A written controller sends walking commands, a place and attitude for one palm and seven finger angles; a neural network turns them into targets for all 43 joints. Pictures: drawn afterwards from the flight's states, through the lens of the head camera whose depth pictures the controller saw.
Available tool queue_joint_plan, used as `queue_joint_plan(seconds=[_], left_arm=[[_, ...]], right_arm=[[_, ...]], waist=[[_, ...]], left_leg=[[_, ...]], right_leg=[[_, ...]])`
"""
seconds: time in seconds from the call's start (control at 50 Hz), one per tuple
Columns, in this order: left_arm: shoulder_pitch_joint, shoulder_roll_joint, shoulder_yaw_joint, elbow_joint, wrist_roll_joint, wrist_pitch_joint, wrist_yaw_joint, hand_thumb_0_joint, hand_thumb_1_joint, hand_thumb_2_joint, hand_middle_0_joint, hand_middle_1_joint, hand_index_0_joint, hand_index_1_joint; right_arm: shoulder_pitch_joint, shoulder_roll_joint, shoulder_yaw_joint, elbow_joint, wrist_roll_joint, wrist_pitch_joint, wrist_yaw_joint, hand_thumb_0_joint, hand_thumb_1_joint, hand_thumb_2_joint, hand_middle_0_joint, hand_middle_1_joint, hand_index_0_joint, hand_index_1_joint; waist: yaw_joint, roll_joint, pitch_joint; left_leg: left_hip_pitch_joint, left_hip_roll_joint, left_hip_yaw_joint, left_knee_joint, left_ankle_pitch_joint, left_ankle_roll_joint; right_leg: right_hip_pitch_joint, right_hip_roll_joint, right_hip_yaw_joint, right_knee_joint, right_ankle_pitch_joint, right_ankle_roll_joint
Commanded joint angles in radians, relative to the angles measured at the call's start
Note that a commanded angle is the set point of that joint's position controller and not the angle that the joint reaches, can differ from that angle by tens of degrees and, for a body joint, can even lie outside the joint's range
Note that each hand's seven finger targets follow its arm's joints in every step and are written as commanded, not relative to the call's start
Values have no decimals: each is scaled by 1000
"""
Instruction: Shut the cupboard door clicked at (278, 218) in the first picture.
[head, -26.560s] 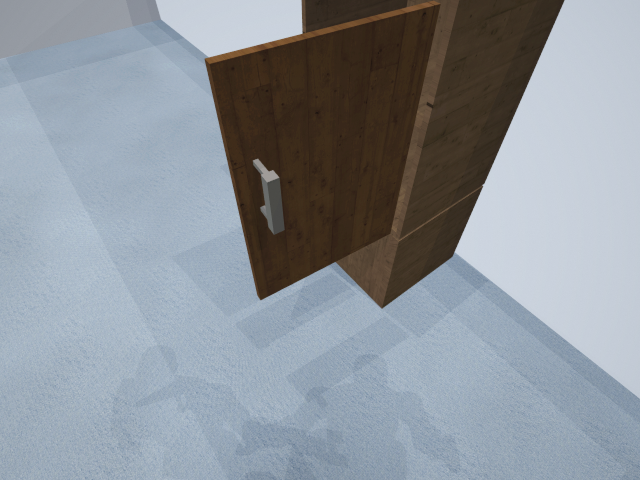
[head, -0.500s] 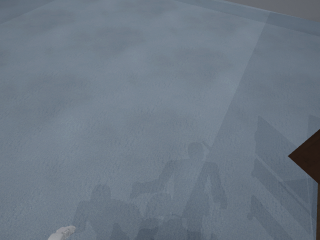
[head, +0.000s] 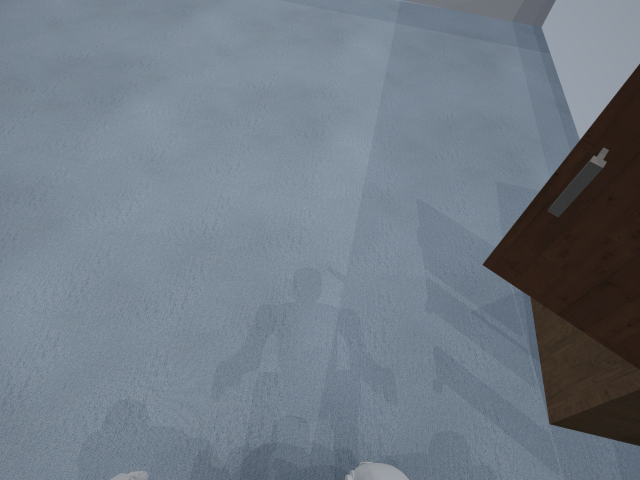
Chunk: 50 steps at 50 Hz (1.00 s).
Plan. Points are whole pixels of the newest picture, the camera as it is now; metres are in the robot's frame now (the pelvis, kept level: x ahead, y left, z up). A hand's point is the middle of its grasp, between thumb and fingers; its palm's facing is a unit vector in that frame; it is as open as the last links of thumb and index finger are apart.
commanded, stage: turn to face it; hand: left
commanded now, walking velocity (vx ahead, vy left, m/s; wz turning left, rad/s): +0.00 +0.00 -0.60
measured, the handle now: (578, 182) +0.63 -0.44 +0.01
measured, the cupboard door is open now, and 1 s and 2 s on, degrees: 60 60 60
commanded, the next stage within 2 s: take the last steps up to it in 0.98 s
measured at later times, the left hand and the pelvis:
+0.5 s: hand (196, 478) +0.14 +0.17 -0.16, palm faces -0.26 -0.94 -0.24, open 7.4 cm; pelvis +0.01 -0.01 +0.00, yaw -17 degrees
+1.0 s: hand (249, 438) +0.19 +0.10 -0.15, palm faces -0.48 -0.83 -0.28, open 7.4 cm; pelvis +0.01 -0.03 +0.00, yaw -30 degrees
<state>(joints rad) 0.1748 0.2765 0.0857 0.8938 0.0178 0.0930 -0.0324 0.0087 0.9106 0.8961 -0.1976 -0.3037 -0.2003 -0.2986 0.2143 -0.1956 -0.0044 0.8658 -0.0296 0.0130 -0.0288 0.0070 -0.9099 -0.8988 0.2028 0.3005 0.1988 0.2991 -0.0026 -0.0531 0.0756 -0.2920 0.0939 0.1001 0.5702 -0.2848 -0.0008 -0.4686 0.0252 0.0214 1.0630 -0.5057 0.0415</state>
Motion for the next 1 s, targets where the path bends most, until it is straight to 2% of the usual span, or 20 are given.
queue_joint_plan(seconds=[0.0, 0.16, 0.18, 0.2, 0.22, 0.26, 0.28, 0.34, 0.42, 0.48, 0.5, 0.52, 0.54, 0.56, 0.66, 0.8, 0.82, 0.86, 0.88, 0.98], left_arm=[[-38, 46, 11, -103, -2, -26, -12, 0, 900, 900, -200, -300, -200, -300], [10, 45, 8, -91, -1, -45, -10, 0, 900, 900, -200, -300, -200, -300], [76, 92, 18, -73, 3, -53, -4, 0, 900, 900, -200, -300, -200, -300], [118, 200, 36, -61, 14, -68, 9, 0, 900, 900, -200, -300, -200, -300], [160, 253, 44, -50, 2, -71, 23, 0, 900, 900, -200, -300, -200, -300], [73, 207, 37, -77, 3, -67, 38, 0, 900, 900, -200, -300, -200, -300], [10, 194, 35, -91, 6, -64, 41, 0, 900, 900, -200, -300, -200, -300], [-42, 157, 22, -110, 10, -69, 41, 0, 900, 900, -200, -300, -200, -300], [19, 185, 31, -86, 11, -68, 37, 0, 900, 900, -200, -300, -200, -300], [-28, 173, 30, -89, -1, -57, 34, 0, 900, 900, -200, -300, -200, -300], [-40, 133, 23, -100, -8, -52, 31, 0, 900, 900, -200, -300, -200, -300], [-11, 68, 9, -117, -16, -48, 23, 0, 900, 900, -200, -300, -200, -300], [-31, 69, 6, -129, -9, -46, 20, 0, 900, 900, -200, -300, -200, -300], [-38, 87, 14, -131, -1, -45, 16, 0, 900, 900, -200, -300, -200, -300], [-19, 55, 13, -84, 2, -28, -8, 0, 900, 900, -200, -300, -200, -300], [24, 27, -4, -67, -3, -52, -1, 0, 900, 900, -200, -300, -200, -300], [82, 67, 3, -48, 2, -59, 4, 0, 900, 900, -200, -300, -200, -300], [158, 223, 30, -18, 9, -78, 28, 0, 900, 900, -200, -300, -200, -300], [160, 216, 24, -19, 3, -77, 38, 0, 900, 900, -200, -300, -200, -300], [33, 105, 0, -43, 2, -86, 53, 0, 900, 900, -200, -300, -200, -300]], right_arm=[[25, -220, -65, -54, -4, -16, -18, 0, -900, -900, 200, 300, 200, 300], [26, -254, -94, -31, 5, -1, 2, 0, -900, -900, 200, 300, 200, 300], [14, -237, -95, -39, 13, 1, 7, 0, -900, -900, 200, 300, 200, 300], [-4, -157, -78, -74, 20, 6, 12, 0, -900, -900, 200, 300, 200, 300], [-69, -150, -69, -115, 13, 15, 10, 0, -900, -900, 200, 300, 200, 300], [-65, -152, -71, -95, 20, 26, 7, 0, -900, -900, 200, 300, 200, 300], [-64, -162, -73, -85, 15, 24, 8, 0, -900, -900, 200, 300, 200, 300], [-29, -159, -69, -60, 14, 13, 16, 0, -900, -900, 200, 300, 200, 300], [-26, -132, -62, -60, 24, 5, 11, 0, -900, -900, 200, 300, 200, 300], [70, -138, -62, -33, 28, -6, 1, 0, -900, -900, 200, 300, 200, 300], [109, -179, -67, -22, 25, -17, -4, 0, -900, -900, 200, 300, 200, 300], [119, -273, -85, -27, 12, -24, -5, 0, -900, -900, 200, 300, 200, 300], [132, -316, -88, -36, 5, -19, -11, 0, -900, -900, 200, 300, 200, 300], [101, -296, -78, -52, -3, -15, -10, 0, -900, -900, 200, 300, 200, 300], [-5, -216, -59, -64, -7, -13, -16, 0, -900, -900, 200, 300, 200, 300], [43, -247, -84, -15, 4, -1, -1, 0, -900, -900, 200, 300, 200, 300], [34, -231, -86, -19, 12, 1, 5, 0, -900, -900, 200, 300, 200, 300], [-47, -125, -61, -77, 18, 8, 9, 0, -900, -900, 200, 300, 200, 300], [-50, -141, -59, -71, 20, 19, 3, 0, -900, -900, 200, 300, 200, 300], [-3, -131, -60, 4, 14, 19, 10, 0, -900, -900, 200, 300, 200, 300]], waist=[[-12, 272, -103], [9, 241, -125], [44, 134, -140], [70, -201, -124], [98, -250, -104], [46, -145, -74], [30, -224, -49], [-6, -141, -88], [19, -90, -151], [-33, -103, -170], [-52, -19, -185], [-48, 265, -193], [-60, 361, -158], [-49, 257, -118], [-1, 269, -59], [3, 238, -151], [29, 170, -166], [78, -249, -134], [75, -176, -133], [-3, -135, -116]], left_leg=[[173, 234, -113, -198, 428, 124], [90, 246, 2, -43, 310, 61], [-8, 204, 38, 77, 187, 13], [-222, 59, 117, 301, -210, -59], [-324, -7, 13, 503, -378, -72], [-351, 26, -105, 612, -242, -62], [-356, 31, -103, 608, -207, -68], [-227, 9, -76, 456, -145, -82], [-130, -50, -43, 199, -147, -81], [64, -72, -32, -63, 34, -73], [199, -3, -93, -196, 83, -54], [284, 228, -347, -282, 126, 28], [218, 386, -460, -304, 218, 132], [124, 386, -418, -292, 221, 173], [126, 220, -119, -219, 384, 119], [124, 223, -45, -61, 400, 84], [44, 181, -9, 23, 289, 37], [-282, -31, 34, 414, -365, -59], [-286, -13, -83, 525, -338, -48], [-261, -9, -93, 536, -130, -73]], right_leg=[[-47, -48, -46, -15, 17, 19], [250, -14, -136, -518, 234, -20], [380, -58, -69, -635, 333, -43], [477, -296, 261, -768, 501, -129], [412, -427, 431, -758, 719, -230], [318, -365, 370, -791, 400, -262], [272, -331, 362, -803, 320, -247], [242, -250, 224, -716, 520, -219], [308, -245, 284, -642, 657, -226], [207, -190, 284, -578, 595, -157], [101, -126, 233, -502, 480, -103], [-63, 14, 108, -308, 150, -37], [-105, 23, 17, -86, -120, -13], [-72, -23, 51, 35, -96, -17], [-64, -42, -30, 2, 26, 11], [239, -7, -116, -513, 228, -22], [362, -38, -70, -638, 352, -37], [450, -407, 390, -742, 788, -218], [393, -420, 361, -742, 730, -274], [354, -254, 164, -694, 819, -221]])
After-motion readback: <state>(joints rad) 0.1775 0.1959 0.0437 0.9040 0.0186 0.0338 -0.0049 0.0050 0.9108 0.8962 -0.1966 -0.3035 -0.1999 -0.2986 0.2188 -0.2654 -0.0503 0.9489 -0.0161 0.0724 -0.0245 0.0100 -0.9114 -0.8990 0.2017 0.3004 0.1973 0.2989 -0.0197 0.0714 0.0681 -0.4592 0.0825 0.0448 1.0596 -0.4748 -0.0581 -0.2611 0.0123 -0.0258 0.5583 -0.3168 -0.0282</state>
